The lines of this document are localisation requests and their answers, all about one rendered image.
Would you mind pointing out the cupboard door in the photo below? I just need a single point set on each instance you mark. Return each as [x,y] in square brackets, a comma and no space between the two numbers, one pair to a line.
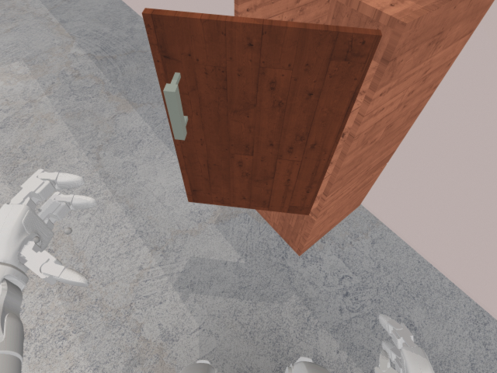
[267,102]

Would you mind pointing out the handle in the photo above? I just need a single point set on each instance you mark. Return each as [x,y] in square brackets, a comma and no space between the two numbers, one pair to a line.
[174,105]

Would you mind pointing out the right robot shin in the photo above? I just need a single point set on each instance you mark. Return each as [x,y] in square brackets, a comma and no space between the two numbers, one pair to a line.
[304,359]

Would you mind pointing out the robot right hand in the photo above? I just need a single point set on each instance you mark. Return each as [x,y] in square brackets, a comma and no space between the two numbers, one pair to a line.
[410,359]

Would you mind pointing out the robot left hand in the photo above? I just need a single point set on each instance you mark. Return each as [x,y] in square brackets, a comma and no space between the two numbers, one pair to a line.
[19,224]

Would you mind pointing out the left robot forearm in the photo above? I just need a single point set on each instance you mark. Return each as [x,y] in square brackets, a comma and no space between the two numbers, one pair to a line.
[12,282]

